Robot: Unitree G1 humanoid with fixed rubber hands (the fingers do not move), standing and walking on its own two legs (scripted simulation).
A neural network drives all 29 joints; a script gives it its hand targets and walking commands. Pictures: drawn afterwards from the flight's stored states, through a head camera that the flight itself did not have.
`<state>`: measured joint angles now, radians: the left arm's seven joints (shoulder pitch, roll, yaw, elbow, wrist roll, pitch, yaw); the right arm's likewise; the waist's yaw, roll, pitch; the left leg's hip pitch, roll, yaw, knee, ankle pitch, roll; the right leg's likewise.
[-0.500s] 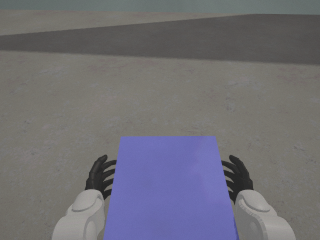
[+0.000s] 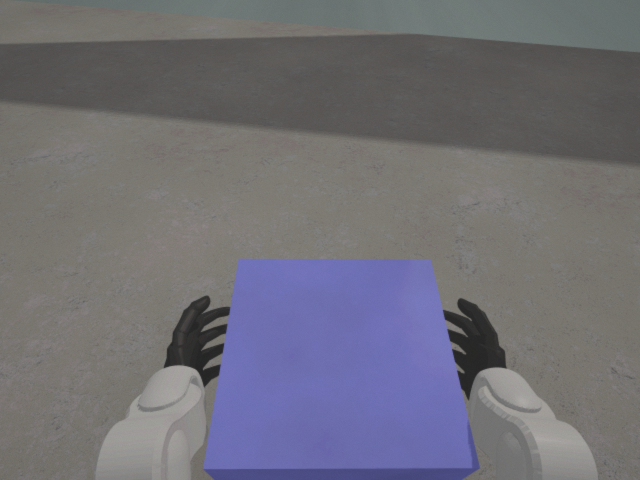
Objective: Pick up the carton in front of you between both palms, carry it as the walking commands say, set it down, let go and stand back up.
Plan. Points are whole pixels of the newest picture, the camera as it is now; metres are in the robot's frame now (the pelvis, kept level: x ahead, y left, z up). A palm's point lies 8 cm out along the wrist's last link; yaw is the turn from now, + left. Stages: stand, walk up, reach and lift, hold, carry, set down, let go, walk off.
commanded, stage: carry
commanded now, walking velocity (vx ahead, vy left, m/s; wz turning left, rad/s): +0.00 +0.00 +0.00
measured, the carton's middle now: (333, 392) +0.24 +0.00 +0.03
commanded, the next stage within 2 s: none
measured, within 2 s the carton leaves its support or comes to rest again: neither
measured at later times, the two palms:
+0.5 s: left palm (235, 237) +0.44 +0.14 +0.09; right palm (443, 239) +0.45 -0.16 +0.09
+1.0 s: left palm (235, 230) +0.52 +0.16 +0.03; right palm (415, 235) +0.52 -0.14 +0.03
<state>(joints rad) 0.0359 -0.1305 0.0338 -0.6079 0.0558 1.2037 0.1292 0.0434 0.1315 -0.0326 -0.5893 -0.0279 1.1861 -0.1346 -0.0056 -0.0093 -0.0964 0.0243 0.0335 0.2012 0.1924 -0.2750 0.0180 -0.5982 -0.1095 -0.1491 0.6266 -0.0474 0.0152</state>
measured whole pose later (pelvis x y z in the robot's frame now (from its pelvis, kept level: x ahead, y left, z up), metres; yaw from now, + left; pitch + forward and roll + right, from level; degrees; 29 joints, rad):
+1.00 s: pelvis +0.25 +0.01 -0.01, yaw +0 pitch +3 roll +0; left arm -0.11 -0.13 0.10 -0.05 0.19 0.88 0.04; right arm -0.11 0.13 -0.10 -0.05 -0.18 0.88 -0.05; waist 0.00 0.00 -0.09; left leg -0.24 0.05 0.17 0.52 -0.33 0.01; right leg -0.24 -0.08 -0.18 0.52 -0.32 0.01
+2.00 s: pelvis +0.22 +0.01 -0.01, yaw +0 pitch +2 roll +0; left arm -0.20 -0.14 0.17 0.14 0.23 0.74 0.02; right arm -0.20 0.14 -0.16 0.14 -0.22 0.74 -0.02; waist 0.00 0.00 -0.09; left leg -0.27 0.05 0.17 0.50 -0.27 0.02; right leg -0.26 -0.08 -0.19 0.50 -0.26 0.00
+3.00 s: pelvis +0.16 -0.01 -0.01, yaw +1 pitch -11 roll +0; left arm -0.37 -0.18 0.34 0.37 0.36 0.70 -0.04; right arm -0.37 0.18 -0.34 0.38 -0.34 0.70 0.03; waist 0.00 -0.01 0.03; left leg -0.07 -0.01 -0.01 0.46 -0.21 0.01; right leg -0.07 0.01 0.00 0.46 -0.20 -0.02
